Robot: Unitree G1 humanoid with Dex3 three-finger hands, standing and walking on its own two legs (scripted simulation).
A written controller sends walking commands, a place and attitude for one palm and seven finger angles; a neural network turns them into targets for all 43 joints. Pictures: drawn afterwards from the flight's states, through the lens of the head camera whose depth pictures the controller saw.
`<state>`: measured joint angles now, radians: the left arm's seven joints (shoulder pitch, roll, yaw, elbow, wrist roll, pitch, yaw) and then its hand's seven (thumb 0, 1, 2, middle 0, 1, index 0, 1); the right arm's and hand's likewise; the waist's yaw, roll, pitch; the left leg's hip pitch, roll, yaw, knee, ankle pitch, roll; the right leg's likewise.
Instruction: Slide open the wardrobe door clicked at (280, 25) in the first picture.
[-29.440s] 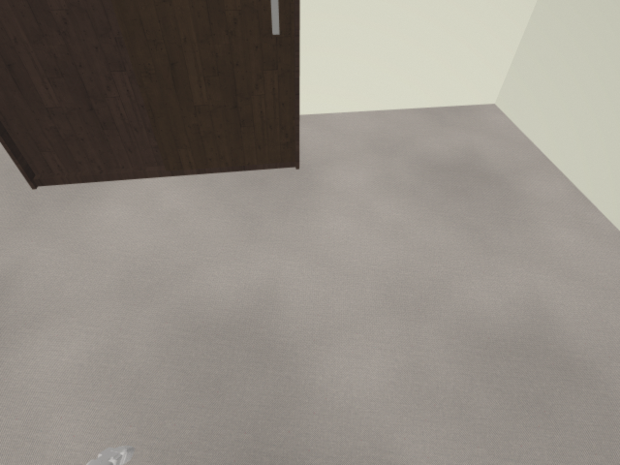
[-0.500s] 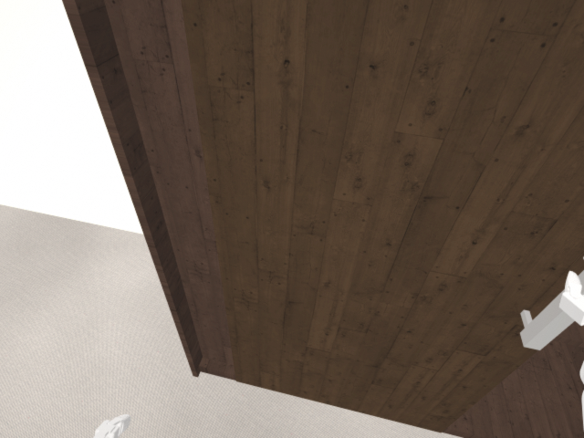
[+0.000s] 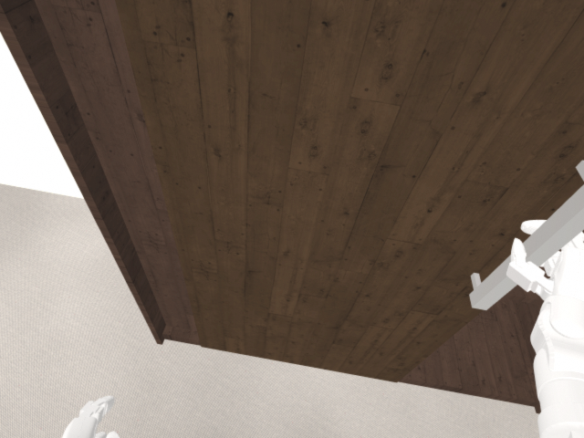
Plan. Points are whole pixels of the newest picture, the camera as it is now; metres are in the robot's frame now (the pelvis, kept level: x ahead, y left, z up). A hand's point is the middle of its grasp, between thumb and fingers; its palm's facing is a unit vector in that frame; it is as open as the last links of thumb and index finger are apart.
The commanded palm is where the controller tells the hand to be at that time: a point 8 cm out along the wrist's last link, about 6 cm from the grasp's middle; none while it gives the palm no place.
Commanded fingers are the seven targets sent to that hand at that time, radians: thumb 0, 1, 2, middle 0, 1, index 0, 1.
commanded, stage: stop walking and hold the door there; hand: right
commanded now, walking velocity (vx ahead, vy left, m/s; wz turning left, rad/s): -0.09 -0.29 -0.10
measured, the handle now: (524, 245) +0.40 -0.32 +0.08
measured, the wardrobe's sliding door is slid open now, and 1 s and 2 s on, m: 0.49 0.50 0.49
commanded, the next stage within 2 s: loosen the grip on the handle in 1.14 s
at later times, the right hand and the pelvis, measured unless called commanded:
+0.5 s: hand (521, 269) +0.35 -0.29 +0.08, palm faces +0.24 +0.95 -0.18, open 6.0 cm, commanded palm +0.32 -0.31 +0.04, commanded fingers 0.00 -0.90 -0.90 0.45 1.40 0.45 1.40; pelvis -0.05 -0.10 -0.01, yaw -1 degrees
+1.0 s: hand (519, 268) +0.35 -0.29 +0.08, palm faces +0.27 +0.94 -0.19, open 6.0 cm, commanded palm +0.32 -0.32 +0.04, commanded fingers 0.00 -0.90 -0.90 0.45 1.40 0.45 1.40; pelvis -0.04 -0.09 -0.01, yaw -1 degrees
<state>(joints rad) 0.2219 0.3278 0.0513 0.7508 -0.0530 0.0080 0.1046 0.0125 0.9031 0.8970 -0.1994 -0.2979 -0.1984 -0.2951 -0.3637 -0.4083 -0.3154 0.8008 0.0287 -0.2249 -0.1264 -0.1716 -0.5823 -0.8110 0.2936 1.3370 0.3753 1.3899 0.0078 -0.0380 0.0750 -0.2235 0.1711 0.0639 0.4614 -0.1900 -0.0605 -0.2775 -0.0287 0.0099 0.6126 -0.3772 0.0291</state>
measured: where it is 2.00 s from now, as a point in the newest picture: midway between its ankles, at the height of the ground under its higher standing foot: outside the picture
